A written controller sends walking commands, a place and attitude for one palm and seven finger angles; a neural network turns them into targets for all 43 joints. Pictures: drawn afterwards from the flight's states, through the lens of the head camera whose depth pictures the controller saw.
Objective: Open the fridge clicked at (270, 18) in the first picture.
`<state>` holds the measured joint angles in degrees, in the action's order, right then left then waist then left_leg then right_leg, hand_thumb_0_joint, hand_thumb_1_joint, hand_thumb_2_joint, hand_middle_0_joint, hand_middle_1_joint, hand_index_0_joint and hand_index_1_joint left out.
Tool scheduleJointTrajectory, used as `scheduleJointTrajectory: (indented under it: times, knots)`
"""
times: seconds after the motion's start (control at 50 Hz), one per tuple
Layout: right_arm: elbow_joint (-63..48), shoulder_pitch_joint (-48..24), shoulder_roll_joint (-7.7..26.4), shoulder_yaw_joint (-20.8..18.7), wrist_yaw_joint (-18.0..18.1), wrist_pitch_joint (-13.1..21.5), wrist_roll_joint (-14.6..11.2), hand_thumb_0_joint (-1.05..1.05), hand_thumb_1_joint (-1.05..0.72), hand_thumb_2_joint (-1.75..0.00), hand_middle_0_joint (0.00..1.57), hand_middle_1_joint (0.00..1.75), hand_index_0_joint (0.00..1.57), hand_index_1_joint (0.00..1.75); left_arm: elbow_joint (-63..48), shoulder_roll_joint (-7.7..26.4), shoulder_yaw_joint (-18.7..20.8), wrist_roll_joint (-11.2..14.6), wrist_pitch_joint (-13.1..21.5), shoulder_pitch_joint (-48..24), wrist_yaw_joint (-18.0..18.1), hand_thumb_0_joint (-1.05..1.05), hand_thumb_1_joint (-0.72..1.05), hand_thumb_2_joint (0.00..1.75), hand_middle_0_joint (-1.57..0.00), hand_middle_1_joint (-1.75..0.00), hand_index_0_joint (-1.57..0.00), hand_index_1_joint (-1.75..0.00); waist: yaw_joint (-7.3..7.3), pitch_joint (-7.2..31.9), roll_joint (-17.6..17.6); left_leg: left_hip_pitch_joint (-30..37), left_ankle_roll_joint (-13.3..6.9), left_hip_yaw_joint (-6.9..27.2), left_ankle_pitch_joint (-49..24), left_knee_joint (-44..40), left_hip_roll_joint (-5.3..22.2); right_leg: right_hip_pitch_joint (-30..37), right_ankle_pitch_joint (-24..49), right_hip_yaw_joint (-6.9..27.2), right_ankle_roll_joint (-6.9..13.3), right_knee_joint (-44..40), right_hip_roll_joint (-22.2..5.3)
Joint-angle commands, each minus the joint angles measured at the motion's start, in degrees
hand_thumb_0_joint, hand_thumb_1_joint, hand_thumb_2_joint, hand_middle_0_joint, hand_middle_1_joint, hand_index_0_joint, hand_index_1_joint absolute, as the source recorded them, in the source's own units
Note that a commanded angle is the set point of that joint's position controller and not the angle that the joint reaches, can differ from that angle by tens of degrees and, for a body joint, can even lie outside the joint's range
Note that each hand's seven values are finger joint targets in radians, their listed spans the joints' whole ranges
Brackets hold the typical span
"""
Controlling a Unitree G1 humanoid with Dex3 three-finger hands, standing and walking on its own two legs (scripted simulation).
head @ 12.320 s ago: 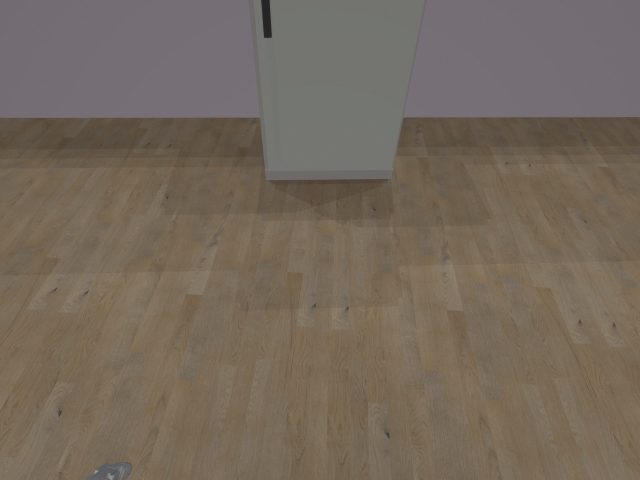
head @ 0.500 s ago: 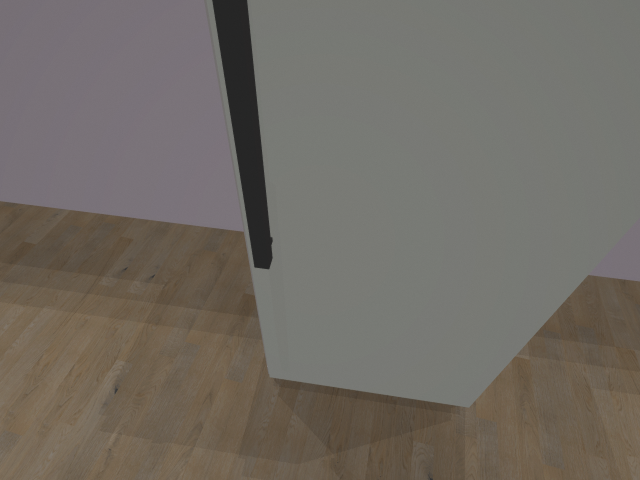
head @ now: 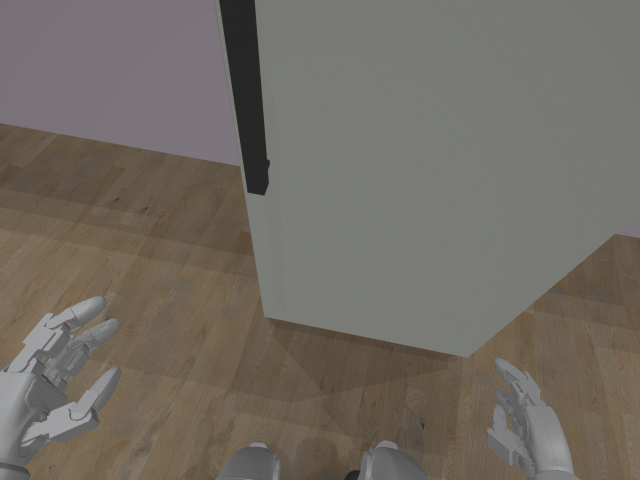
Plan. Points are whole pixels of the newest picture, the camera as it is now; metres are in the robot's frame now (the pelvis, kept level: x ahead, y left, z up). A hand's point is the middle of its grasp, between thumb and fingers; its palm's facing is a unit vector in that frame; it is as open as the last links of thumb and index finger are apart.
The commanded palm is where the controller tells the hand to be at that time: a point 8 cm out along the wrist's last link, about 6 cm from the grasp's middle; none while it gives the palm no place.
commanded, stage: raise the hand to about handle height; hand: left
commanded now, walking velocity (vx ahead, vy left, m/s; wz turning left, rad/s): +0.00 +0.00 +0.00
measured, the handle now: (247, 24) +0.53 +0.15 +0.25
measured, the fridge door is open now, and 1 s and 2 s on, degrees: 0 0 0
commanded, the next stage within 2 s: move the hooked fingers beside the handle in 1.64 s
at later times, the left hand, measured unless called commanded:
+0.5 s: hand (59, 332) +0.23 +0.28 +0.09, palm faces -0.02 -1.00 -0.07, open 11.8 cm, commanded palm +0.20 +0.33 +0.11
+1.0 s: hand (15, 231) +0.29 +0.31 +0.17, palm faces +0.00 -1.00 -0.09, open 13.9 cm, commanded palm +0.26 +0.36 +0.18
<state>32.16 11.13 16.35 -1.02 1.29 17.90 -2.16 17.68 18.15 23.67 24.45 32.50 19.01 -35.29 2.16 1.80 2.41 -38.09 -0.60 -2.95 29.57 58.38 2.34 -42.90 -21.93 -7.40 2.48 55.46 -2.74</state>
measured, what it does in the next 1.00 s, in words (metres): stands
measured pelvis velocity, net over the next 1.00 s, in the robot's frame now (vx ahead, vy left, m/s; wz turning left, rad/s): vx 0.03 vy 0.04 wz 0.01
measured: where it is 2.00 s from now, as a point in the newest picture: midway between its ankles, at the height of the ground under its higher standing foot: outside the picture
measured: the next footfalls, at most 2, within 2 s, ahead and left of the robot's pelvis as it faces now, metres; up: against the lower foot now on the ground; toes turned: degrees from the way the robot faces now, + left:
none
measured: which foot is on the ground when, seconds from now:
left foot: down 0.00-1.00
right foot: down 0.00-1.00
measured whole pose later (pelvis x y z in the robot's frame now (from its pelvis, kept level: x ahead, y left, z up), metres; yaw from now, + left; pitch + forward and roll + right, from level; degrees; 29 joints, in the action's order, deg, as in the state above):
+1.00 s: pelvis +0.03 +0.04 +0.05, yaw +1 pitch +3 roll -2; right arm 33.5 15.6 15.0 4.1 4.7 16.4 -3.3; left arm 8.8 25.7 25.1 20.8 4.6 2.2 -29.6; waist 2.1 2.6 -1.8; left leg -18.1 -3.1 -3.1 23.2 38.3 0.0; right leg -21.4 -14.6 -7.4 -1.0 33.6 -3.0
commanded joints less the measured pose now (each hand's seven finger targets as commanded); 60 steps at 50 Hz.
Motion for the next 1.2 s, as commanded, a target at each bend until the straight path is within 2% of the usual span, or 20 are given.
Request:
scheduleJointTrajectory:
  times: [0.0,0.06,0.14,0.16,0.22,0.26,0.3,0.36,0.44,0.46,0.48,0.56,0.64,0.74,0.84,0.86,0.96,1.06,1.12,1.18]
  knots:
    - [-5.86,0.69,7.44,-2.19,2.12,4.88,-0.21,0.0,-0.9,-0.9,0.2,0.3,0.2,0.3,-20.99,10.04,0.91,3.02,2.7,-12.01,0.61,0.0,0.34,0.66,-0.24,-0.66,-0.24,-0.66,-4.16,14.76,-9.97,1.39,-1.03,3.86,-15.06,-6.19,-2.22,11.78,6.47,8.74,-1.1,-8.07,2.07]
    - [-5.63,1.0,8.5,-1.93,2.95,5.12,-1.19,0.0,-0.9,-0.9,0.2,0.3,0.2,0.3,-14.16,10.37,-2.13,0.61,-5.71,-11.35,-1.02,0.0,0.27,0.63,-0.25,-0.7,-0.25,-0.7,-4.67,8.76,-7.53,-0.7,-1.15,4.74,-10.55,-8.51,-2.11,10.27,1.2,8.06,-1.09,-10.58,1.97]
    - [-8.88,0.03,8.16,-1.81,3.04,4.3,-1.52,0.0,-0.9,-0.9,0.2,0.3,0.2,0.3,-18.4,16.82,3.1,-1.61,-13.76,-7.99,0.09,0.0,0.18,0.59,-0.25,-0.76,-0.25,-0.76,-1.62,13.93,-4.86,0.83,-1.41,4.91,-12.76,-11.78,-2.23,15.82,1.9,7.34,-1.81,-12.53,1.0]
    - [-9.35,-0.15,8.03,-1.7,2.86,4.1,-1.01,0.0,-0.9,-0.9,0.2,0.3,0.2,0.3,-19.42,19.87,7.03,-0.99,-14.27,-7.25,1.27,0.0,0.15,0.58,-0.25,-0.78,-0.25,-0.78,-0.12,15.11,-5.26,1.38,-1.04,4.94,-15.22,-12.14,-2.14,18.37,3.85,6.85,-1.29,-11.88,1.36]
    - [-10.75,-0.64,6.14,-1.02,2.38,3.6,-0.75,0.0,-0.9,-0.9,0.2,0.3,0.2,0.3,-24.66,17.47,9.62,1.36,-13.12,-3.88,5.64,0.0,0.08,0.55,-0.26,-0.82,-0.26,-0.82,1.33,16.46,-4.43,3.48,-0.34,4.83,-18.28,-14.34,-2.17,20.53,7.73,4.13,-1.44,-11.15,2.1]
    - [-10.41,-0.74,5.91,-0.81,2.2,3.56,-0.49,0.0,-0.9,-0.9,0.2,0.3,0.2,0.3,-23.66,16.06,10.3,2.56,-12.53,-3.31,7.88,0.0,0.04,0.53,-0.26,-0.86,-0.26,-0.86,1.64,13.87,-3.74,3.26,0.2,4.76,-18.11,-15.14,-2.2,20.67,7.27,3.68,-1.25,-11.92,2.55]
    - [-9.91,0.15,6.3,-0.76,2.0,3.26,-0.8,0.0,-0.9,-0.9,0.2,0.3,0.2,0.3,-22.07,13.82,7.71,1.88,-12.78,-3.38,8.27,0.0,-0.01,0.51,-0.27,-0.88,-0.27,-0.88,0.39,12.46,-5.39,4.23,0.35,4.39,-16.5,-16.19,-2.18,18.71,6.68,3.34,-1.58,-12.63,2.38]
    - [-9.33,0.94,7.24,-0.53,2.28,3.28,-1.08,0.0,-0.9,-0.9,0.2,0.3,0.2,0.3,-19.58,11.99,2.45,-0.59,-15.16,-6.23,6.72,0.0,-0.08,0.48,-0.27,-0.93,-0.27,-0.93,-1.49,7.77,-6.54,4.54,0.03,4.6,-13.5,-17.52,-1.85,15.95,4.29,3.53,-1.46,-14.51,2.3]
    - [-9.36,1.3,7.81,-0.57,3.21,4.3,-1.32,0.0,-0.9,-0.9,0.2,0.3,0.2,0.3,-24.06,15.61,1.77,-2.32,-16.66,-12.93,5.15,0.0,-0.17,0.44,-0.28,-0.99,-0.28,-0.99,-2.37,11.17,-6.55,8.49,-0.55,5.77,-13.15,-19.0,-1.56,17.23,4.39,3.66,-1.68,-15.96,2.1]
    - [-8.85,1.16,8.17,-0.36,3.58,4.38,-1.05,0.0,-0.9,-0.9,0.2,0.3,0.2,0.3,-25.23,17.58,2.81,-2.39,-16.38,-15.82,5.2,0.0,-0.2,0.43,-0.28,-1.0,-0.28,-1.0,-2.3,10.23,-6.53,9.04,-0.54,6.01,-13.87,-19.19,-1.5,17.8,4.88,3.65,-1.33,-16.14,2.43]
    - [-8.7,1.25,7.85,-0.26,3.89,4.43,-1.13,0.0,-0.9,-0.9,0.2,0.3,0.2,0.3,-26.52,18.25,3.72,-2.13,-15.98,-17.73,5.37,0.0,-0.22,0.42,-0.28,-1.02,-0.28,-1.02,-2.28,12.21,-6.53,10.74,-0.49,6.24,-14.51,-19.84,-1.44,18.83,5.37,3.46,-1.39,-16.36,2.51]
    - [-7.66,1.03,7.42,0.38,4.45,4.94,-0.84,0.0,-0.9,-0.9,0.2,0.3,0.2,0.3,-25.74,21.25,8.48,-1.13,-14.85,-18.24,7.68,0.0,-0.31,0.38,-0.29,-1.08,-0.29,-1.08,-0.51,12.1,-8.39,13.18,0.45,6.92,-18.26,-21.66,-1.5,21.85,8.15,2.58,-0.97,-16.98,2.83]
    - [-7.28,0.6,6.98,0.61,4.09,4.3,-1.37,0.0,-0.9,-0.9,0.2,0.3,0.2,0.3,-22.05,17.75,5.89,-1.26,-18.28,-16.72,7.31,0.0,-0.41,0.34,-0.29,-1.14,-0.29,-1.14,-0.66,10.66,-11.36,15.87,1.21,6.75,-23.04,-23.47,-1.1,22.5,12.49,1.92,-1.24,-18.12,2.41]
    - [-8.06,0.77,7.52,0.71,3.73,3.0,-1.62,0.0,-0.9,-0.9,0.2,0.3,0.2,0.3,-19.6,17.58,3.44,-2.73,-24.92,-19.65,5.47,0.0,-0.5,0.3,-0.3,-1.2,-0.3,-1.2,-1.16,7.62,-8.29,16.7,1.19,7.24,-25.0,-25.51,-0.69,23.15,14.11,1.62,-1.54,-20.32,2.49]
    - [-8.46,0.73,7.12,0.89,4.06,2.48,-1.15,0.0,-0.9,-0.9,0.2,0.3,0.2,0.3,-23.26,22.41,8.39,-2.05,-24.36,-26.2,6.03,0.0,-0.5,0.3,-0.3,-1.2,-0.3,-1.2,-0.6,12.5,-6.66,21.29,1.39,7.33,-29.38,-26.42,-0.79,26.95,17.52,1.92,-1.35,-21.75,2.76]
    - [-8.13,0.66,7.23,1.3,4.06,2.31,-0.97,0.0,-0.9,-0.9,0.2,0.3,0.2,0.3,-23.63,23.85,8.97,-2.21,-24.01,-27.54,6.28,0.0,-0.5,0.3,-0.3,-1.2,-0.3,-1.2,-0.27,11.78,-8.42,21.68,1.66,7.26,-30.39,-26.69,-0.86,27.59,17.89,2.0,-1.07,-22.06,2.99]
    - [-6.69,1.05,6.87,1.54,4.35,1.58,-1.23,0.0,-0.9,-0.9,0.2,0.3,0.2,0.3,-19.03,22.59,7.74,-2.37,-24.72,-31.0,5.5,0.0,-0.5,0.3,-0.3,-1.2,-0.3,-1.2,-0.7,10.13,-11.04,23.87,2.0,7.01,-31.87,-28.32,-0.9,28.12,18.74,2.18,-1.0,-24.21,2.75]
    - [-6.72,0.7,7.21,1.76,4.52,0.49,-1.66,0.0,-0.9,-0.9,0.2,0.3,0.2,0.3,-15.44,23.86,6.43,-3.61,-28.62,-35.03,3.74,0.0,-0.5,0.3,-0.3,-1.2,-0.3,-1.2,-0.89,9.05,-8.99,23.98,1.32,7.03,-30.06,-30.06,-1.1,29.27,18.15,2.11,-1.01,-25.88,2.5]
    - [-7.23,0.38,7.05,1.74,4.49,0.18,-1.69,0.0,-0.9,-0.9,0.2,0.3,0.2,0.3,-16.94,26.27,8.34,-3.39,-28.87,-37.79,3.6,0.0,-0.5,0.3,-0.3,-1.2,-0.3,-1.2,-0.66,11.63,-8.86,25.68,1.08,7.05,-31.26,-30.51,-1.35,30.78,19.44,2.25,-1.07,-26.33,2.41]
    - [-6.94,0.57,6.91,1.82,4.01,-0.11,-1.58,0.0,-0.9,-0.9,0.2,0.3,0.2,0.3,-13.11,24.24,8.53,-2.62,-28.78,-33.45,3.24,0.0,-0.5,0.3,-0.3,-1.2,-0.3,-1.2,-0.31,10.99,-6.27,25.17,0.9,6.5,-33.02,-30.6,-1.5,31.79,21.53,2.03,-1.08,-26.55,2.53]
